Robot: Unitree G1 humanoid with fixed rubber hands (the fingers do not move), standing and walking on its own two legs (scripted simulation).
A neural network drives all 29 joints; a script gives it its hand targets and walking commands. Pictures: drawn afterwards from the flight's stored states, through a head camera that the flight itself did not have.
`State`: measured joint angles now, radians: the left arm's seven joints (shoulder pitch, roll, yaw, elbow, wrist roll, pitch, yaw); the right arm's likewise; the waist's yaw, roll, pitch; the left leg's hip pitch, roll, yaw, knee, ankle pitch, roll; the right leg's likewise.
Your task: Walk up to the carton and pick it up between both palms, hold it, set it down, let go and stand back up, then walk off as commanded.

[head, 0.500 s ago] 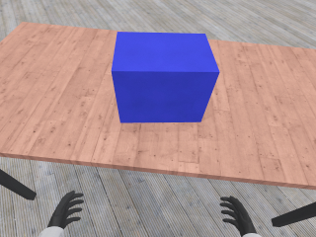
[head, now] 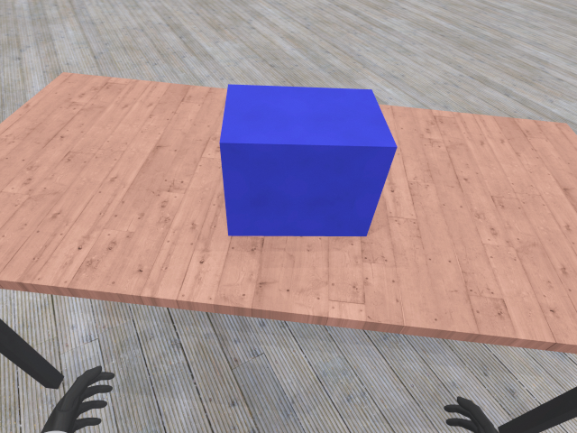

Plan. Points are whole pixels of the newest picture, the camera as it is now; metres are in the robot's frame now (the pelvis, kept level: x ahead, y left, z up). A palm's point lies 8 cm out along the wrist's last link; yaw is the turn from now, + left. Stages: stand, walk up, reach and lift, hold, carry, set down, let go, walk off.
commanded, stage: stand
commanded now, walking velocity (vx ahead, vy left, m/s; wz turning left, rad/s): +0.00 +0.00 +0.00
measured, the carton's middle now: (299, 163) +0.58 -0.04 +0.05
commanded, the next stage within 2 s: walk off in 0.24 s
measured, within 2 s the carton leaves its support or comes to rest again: neither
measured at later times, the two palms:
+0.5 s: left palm out of the picture +0.14 +0.29 -0.07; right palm out of the picture +0.11 -0.29 -0.08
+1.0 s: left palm out of the picture +0.03 +0.30 -0.07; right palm out of the picture -0.05 -0.33 -0.13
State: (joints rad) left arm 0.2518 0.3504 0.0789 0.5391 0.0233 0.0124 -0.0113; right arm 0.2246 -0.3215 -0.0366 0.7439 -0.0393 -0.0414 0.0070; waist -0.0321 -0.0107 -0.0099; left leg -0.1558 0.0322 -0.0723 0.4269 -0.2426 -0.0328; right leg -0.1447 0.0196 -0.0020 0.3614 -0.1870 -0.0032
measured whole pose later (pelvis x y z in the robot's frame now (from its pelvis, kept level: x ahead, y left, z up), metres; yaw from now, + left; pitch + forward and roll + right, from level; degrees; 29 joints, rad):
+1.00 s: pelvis -0.12 -0.01 -0.02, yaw -1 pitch -6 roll +3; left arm 0.20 0.39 0.08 0.62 0.04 0.01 0.00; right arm 0.25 -0.42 -0.09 0.74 -0.02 0.08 0.01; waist -0.03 0.02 0.19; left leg -0.32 -0.08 -0.07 1.08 -0.47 0.00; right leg -0.37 -0.03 0.04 0.59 -0.13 -0.04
